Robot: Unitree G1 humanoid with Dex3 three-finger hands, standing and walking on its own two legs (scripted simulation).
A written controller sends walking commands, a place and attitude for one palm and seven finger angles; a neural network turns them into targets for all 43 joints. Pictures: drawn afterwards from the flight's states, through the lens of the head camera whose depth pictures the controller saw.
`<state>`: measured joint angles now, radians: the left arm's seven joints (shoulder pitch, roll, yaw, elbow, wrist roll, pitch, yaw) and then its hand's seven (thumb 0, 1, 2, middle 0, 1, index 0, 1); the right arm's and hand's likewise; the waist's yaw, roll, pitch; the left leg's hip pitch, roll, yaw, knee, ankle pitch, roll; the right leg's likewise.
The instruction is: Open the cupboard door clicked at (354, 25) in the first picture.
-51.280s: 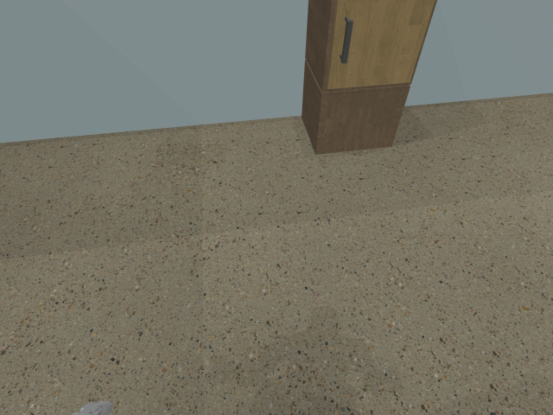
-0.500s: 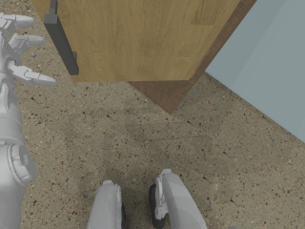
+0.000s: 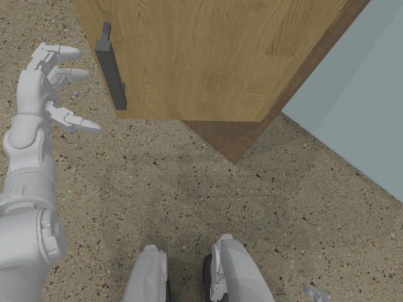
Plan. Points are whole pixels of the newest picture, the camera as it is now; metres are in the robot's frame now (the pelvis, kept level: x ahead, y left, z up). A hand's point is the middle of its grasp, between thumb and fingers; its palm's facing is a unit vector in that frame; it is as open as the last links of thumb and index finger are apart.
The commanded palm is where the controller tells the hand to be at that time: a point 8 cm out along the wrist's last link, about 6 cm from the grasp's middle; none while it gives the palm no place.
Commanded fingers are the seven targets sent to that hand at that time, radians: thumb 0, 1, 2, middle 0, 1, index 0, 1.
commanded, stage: move the hooked fingers beside the handle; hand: left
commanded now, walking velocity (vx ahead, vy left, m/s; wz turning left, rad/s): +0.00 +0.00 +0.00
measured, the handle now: (114, 71) +0.55 +0.15 +0.03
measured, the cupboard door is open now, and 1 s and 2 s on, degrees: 43 43 43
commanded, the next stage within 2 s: slide the fingers in behind the handle in 0.16 s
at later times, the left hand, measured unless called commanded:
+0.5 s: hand (80, 94) +0.50 +0.21 +0.02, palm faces -0.03 -1.00 -0.01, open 14.0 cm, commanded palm +0.48 +0.23 +0.03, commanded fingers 0.00 -0.50 0.30 -0.30 -1.20 -0.30 -1.20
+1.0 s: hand (102, 92) +0.50 +0.17 +0.02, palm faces -0.02 -1.00 -0.02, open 14.0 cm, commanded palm +0.48 +0.20 +0.03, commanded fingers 0.00 -0.50 0.30 -0.30 -1.20 -0.30 -1.20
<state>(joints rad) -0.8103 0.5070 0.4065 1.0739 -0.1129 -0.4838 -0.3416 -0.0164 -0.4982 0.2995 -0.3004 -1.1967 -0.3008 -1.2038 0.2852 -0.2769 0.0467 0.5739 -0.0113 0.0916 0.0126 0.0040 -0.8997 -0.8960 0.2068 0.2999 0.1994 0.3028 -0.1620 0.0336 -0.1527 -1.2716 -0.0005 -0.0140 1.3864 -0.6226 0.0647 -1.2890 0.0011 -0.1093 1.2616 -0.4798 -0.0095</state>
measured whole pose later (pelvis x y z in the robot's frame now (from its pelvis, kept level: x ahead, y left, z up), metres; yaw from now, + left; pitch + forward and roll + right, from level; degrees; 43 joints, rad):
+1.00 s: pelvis +0.00 -0.01 +0.00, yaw +0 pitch +30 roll -4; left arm -0.84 0.44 0.37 1.10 -0.09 -0.51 -0.23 -0.02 -0.50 0.30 -0.30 -1.20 -0.30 -1.20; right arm 0.30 -0.26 0.05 0.59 -0.02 0.09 0.02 0.00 -0.90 -0.90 0.21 0.30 0.20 0.30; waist -0.18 0.04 -0.15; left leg -1.29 0.00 0.00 1.40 -0.62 0.06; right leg -1.32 0.00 -0.10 1.29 -0.49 -0.02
